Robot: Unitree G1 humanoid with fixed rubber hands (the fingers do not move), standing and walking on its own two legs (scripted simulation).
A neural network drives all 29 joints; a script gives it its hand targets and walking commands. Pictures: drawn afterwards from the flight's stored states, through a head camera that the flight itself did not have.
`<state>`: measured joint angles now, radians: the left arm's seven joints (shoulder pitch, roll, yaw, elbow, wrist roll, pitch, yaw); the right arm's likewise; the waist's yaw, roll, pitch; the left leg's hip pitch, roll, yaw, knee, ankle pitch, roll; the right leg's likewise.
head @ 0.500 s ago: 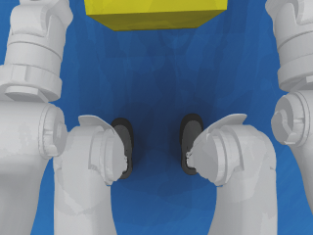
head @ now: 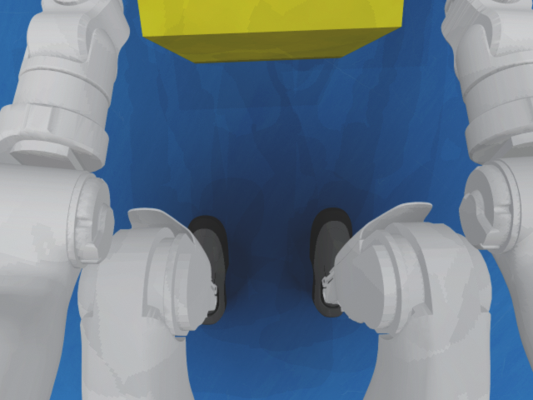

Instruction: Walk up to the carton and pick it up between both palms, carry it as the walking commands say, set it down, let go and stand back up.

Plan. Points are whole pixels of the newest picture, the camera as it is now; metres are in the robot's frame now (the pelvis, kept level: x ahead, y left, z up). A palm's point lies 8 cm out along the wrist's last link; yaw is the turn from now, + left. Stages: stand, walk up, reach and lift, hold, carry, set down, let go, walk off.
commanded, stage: reach and lift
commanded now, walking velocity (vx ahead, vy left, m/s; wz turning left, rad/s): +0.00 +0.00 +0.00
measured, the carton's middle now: out of the picture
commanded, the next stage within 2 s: none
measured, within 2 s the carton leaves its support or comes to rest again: leaves its support in 1.30 s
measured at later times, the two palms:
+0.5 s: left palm out of the picture +0.55 +0.14 -0.18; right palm out of the picture +0.55 -0.17 -0.18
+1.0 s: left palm out of the picture +0.56 +0.14 -0.18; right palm out of the picture +0.56 -0.17 -0.18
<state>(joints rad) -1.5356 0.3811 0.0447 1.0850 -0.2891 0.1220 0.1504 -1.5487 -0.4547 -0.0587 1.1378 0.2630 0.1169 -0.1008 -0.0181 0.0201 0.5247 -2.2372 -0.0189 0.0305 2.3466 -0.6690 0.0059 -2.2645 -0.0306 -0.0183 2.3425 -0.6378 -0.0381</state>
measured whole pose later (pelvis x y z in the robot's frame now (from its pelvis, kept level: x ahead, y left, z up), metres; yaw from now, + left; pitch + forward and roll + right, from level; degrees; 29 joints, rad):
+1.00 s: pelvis +0.00 +0.00 +0.00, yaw +1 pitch +31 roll +1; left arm -1.59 0.36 0.02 1.21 -0.30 0.11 0.12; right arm -1.64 -0.37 -0.05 1.23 0.20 0.13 -0.07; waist -0.03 0.06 0.52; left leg -2.24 -0.04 0.03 2.35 -0.65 0.01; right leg -2.25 -0.04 -0.01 2.35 -0.64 -0.03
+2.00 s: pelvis -0.02 +0.00 +0.05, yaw +1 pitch +30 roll +1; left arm -1.46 0.29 0.17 0.79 -0.12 0.39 0.17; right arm -1.50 -0.29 -0.21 0.78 0.07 0.41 -0.14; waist -0.04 0.01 0.53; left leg -2.06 -0.08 -0.01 2.17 -0.63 -0.04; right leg -2.08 0.04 0.03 2.18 -0.61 0.01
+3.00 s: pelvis -0.05 -0.01 +0.14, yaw +0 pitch +24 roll +2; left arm -1.42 0.21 0.35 0.63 0.06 0.54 0.09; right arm -1.46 -0.20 -0.34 0.64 -0.09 0.53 -0.10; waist -0.01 0.01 0.53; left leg -1.78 -0.06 -0.03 1.85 -0.49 -0.04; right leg -1.81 0.06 0.03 1.85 -0.46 0.00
